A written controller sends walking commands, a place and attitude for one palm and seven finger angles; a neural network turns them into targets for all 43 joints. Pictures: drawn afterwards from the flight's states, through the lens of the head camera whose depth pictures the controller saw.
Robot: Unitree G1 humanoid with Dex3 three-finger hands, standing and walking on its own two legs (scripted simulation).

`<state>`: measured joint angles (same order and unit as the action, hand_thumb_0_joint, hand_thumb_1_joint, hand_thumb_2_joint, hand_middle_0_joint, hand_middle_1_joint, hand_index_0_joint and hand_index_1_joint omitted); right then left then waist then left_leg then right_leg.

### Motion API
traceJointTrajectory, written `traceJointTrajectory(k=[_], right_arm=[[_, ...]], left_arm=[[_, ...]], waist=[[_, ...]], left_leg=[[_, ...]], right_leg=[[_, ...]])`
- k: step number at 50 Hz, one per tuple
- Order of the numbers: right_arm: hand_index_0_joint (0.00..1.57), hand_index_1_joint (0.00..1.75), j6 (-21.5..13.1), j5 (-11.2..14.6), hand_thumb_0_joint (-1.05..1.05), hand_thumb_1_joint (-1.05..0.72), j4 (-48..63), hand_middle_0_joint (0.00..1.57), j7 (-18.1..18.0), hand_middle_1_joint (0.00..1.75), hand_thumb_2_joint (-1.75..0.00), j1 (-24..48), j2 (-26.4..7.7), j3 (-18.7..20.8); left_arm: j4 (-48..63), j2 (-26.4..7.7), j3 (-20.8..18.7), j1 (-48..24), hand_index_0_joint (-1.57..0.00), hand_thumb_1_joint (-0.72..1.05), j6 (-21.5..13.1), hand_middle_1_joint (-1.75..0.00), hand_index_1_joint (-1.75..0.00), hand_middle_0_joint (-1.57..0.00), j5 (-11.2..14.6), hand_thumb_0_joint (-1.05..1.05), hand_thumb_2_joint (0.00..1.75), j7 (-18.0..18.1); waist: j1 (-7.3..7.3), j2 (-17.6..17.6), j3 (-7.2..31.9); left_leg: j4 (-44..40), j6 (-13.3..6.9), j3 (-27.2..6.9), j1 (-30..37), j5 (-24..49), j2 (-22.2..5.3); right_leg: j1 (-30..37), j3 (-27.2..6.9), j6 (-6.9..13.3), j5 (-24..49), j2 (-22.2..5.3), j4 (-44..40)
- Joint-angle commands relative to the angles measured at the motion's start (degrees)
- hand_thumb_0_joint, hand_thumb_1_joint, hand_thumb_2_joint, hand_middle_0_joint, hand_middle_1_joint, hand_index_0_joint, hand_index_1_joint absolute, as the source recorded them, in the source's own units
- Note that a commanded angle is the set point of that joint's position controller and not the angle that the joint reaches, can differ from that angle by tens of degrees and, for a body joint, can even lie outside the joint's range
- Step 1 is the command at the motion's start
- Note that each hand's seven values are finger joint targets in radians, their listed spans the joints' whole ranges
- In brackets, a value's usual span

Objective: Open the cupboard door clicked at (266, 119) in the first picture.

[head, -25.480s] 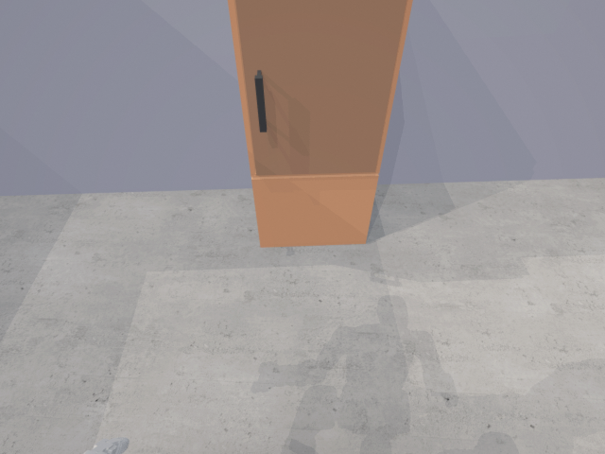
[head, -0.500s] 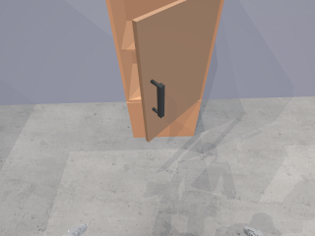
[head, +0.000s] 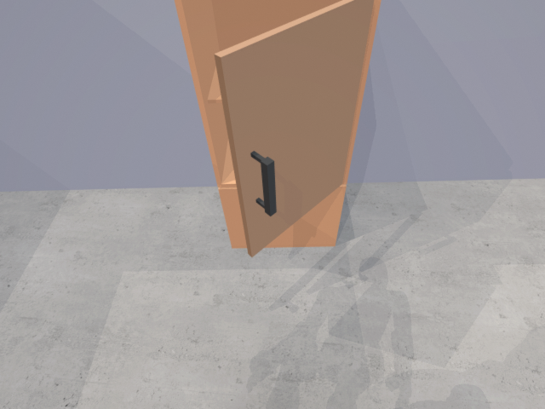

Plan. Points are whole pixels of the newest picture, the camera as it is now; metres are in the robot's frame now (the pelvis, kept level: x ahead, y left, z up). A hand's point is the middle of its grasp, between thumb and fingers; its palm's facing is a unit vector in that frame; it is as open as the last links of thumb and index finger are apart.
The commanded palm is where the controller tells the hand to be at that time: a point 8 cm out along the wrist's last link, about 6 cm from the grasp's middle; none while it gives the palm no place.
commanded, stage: let the arm hang, fingers relaxed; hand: left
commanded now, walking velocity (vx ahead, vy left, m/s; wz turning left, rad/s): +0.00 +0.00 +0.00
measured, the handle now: (263, 184) +0.59 +0.06 -0.06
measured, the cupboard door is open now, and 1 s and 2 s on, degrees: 44 44 44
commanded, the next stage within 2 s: look to check the result in 0.36 s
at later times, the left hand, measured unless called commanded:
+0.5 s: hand out of the picture +0.03 +0.18 -0.17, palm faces +0.01 -0.98 -0.21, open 7.3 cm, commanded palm none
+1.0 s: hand out of the picture +0.06 +0.20 -0.17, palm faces +0.00 -0.97 -0.23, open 7.4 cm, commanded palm none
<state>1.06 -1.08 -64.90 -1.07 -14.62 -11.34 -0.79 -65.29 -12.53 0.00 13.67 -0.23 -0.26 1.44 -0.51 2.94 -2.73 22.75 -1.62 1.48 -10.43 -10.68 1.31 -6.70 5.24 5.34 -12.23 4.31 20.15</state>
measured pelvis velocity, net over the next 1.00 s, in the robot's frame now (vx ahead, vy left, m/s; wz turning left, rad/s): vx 0.04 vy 0.01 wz -0.01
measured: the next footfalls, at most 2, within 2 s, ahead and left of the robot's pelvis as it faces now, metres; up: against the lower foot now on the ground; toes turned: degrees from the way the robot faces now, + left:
right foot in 1.54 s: +0.02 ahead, -0.16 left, +0.00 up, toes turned -12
left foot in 1.98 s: +0.13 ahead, +0.07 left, +0.00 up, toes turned -29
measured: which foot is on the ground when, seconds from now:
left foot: down 0.00-1.00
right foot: down 0.00-1.00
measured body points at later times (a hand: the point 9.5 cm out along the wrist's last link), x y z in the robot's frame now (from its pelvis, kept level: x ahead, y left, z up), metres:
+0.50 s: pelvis +0.03 +0.00 +0.00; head +0.05 -0.01 +0.45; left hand +0.03 +0.23 -0.16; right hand +0.02 -0.23 -0.16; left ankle +0.02 +0.10 -0.74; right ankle -0.01 -0.05 -0.74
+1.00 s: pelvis +0.04 +0.01 +0.00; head +0.06 +0.00 +0.45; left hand +0.06 +0.25 -0.15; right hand +0.06 -0.23 -0.16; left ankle +0.02 +0.10 -0.74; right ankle -0.01 -0.05 -0.74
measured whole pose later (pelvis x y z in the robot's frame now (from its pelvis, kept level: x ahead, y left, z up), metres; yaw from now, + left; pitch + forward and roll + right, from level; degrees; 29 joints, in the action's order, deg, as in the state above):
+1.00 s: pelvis +0.04 +0.01 +0.00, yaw -1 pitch -1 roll +1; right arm -0.3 -1.0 -65.5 -2.2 -12.3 -11.4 -0.9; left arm -65.6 -10.3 0.2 12.8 -0.9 -0.3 1.6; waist -0.1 0.8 -2.4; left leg 19.3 -2.3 2.5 -6.2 -12.6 2.6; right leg -3.6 3.8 4.5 -14.8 3.2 18.8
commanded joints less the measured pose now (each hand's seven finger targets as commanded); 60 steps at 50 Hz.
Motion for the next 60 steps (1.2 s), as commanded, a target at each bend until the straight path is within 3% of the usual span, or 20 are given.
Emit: traceJointTrajectory(k=[1, 11, 16, 24, 33, 53, 56, 60], right_arm=[[0.20, 0.30, -0.8, 0.1, 0.00, -0.90, 1.1, 0.20, -1.0, 0.30, -0.90, -3.4, -6.6, 1.1], [0.20, 0.30, -1.4, 0.2, 0.00, -0.90, 0.7, 0.20, -1.5, 0.30, -0.90, -3.8, -4.3, 0.8], [0.20, 0.30, -1.3, 0.3, 0.00, -0.90, 0.8, 0.20, -1.8, 0.30, -0.90, -4.0, -4.0, 0.8], [0.20, 0.30, -1.6, 0.2, 0.00, -0.90, 0.7, 0.20, -1.9, 0.30, -0.90, -3.9, -4.6, 0.8], [0.20, 0.30, -1.8, 0.2, 0.00, -0.90, 0.5, 0.20, -2.0, 0.30, -0.90, -2.8, -5.3, 0.9], [0.20, 0.30, -2.2, 0.1, 0.00, -0.90, 0.7, 0.20, -1.8, 0.30, -0.90, -0.2, -7.5, 0.9], [0.20, 0.30, -1.4, 0.1, 0.00, -0.90, 0.5, 0.20, -2.2, 0.30, -0.90, -2.2, -4.9, 0.8], [0.20, 0.30, -0.4, 0.1, 0.00, -0.90, 2.5, 0.20, -2.8, 0.30, -0.90, -2.1, -7.3, 2.5]], left_arm=[[1.8, -7.0, -1.6, 1.9, -0.20, 0.90, -0.9, -0.30, -0.30, -0.20, 0.0, 0.00, 0.90, 0.9], [1.8, -5.2, -1.7, 2.6, -0.20, 0.90, -1.0, -0.30, -0.30, -0.20, 0.1, 0.00, 0.90, 1.3], [1.6, -4.5, -1.7, 3.3, -0.20, 0.90, -1.0, -0.30, -0.30, -0.20, 0.1, 0.00, 0.90, 1.3], [1.2, -3.9, -1.4, 3.6, -0.20, 0.90, -1.1, -0.30, -0.30, -0.20, 0.2, 0.00, 0.90, 1.0], [0.6, -3.9, -1.2, 4.0, -0.20, 0.90, -1.2, -0.30, -0.30, -0.20, 0.1, 0.00, 0.90, 1.0], [1.3, -6.3, -1.5, 1.3, -0.20, 0.90, -1.4, -0.30, -0.30, -0.20, 0.0, 0.00, 0.90, 0.8], [1.5, -4.2, -1.8, 2.8, -0.20, 0.90, -0.4, -0.30, -0.30, -0.20, -0.1, 0.00, 0.90, 1.0], [4.1, -6.3, -3.5, 1.5, -0.20, 0.90, 1.0, -0.30, -0.30, -0.20, -0.4, 0.00, 0.90, 0.4]], waist=[[0.30, -5.7, -2.1], [0.53, -3.7, 0.2], [0.45, -2.9, -0.5], [0.19, -2.1, 0.5], [0.12, -3.4, -0.5], [0.24, -3.4, 0.7], [0.15, -3.8, 1.3], [-0.24, -3.4, 1.0]], left_leg=[[-2.4, -0.9, -5.4, -1.3, 3.0, -5.8], [-3.2, -0.5, -5.3, -0.4, 7.7, -6.4], [-3.0, -0.5, -5.1, 0.2, 7.4, -6.4], [-3.7, -0.9, -6.0, 2.3, 9.4, -7.1], [-4.3, -1.3, -6.4, 3.5, 10.7, -7.4], [-5.3, -1.2, -6.8, 5.2, 14.3, -7.7], [-2.2, -0.7, -4.4, 5.9, 14.5, -8.2], [0.8, -0.7, -2.6, 4.9, 12.6, -10.0]], right_leg=[[-1.9, -11.8, -4.4, 1.1, -11.8, -7.5], [2.2, -10.2, -5.0, 14.2, -11.5, -4.2], [1.7, -10.4, -5.2, 14.6, -11.4, -4.6], [1.5, -10.3, -3.5, 12.9, -11.0, -4.3], [0.5, -10.1, -2.8, 12.8, -10.9, -4.2], [2.0, -10.0, -2.1, 15.2, -11.3, -4.1], [0.4, -11.0, -2.5, 19.5, -11.2, -2.0], [-2.8, -12.9, -1.3, 21.4, -10.6, 2.9]])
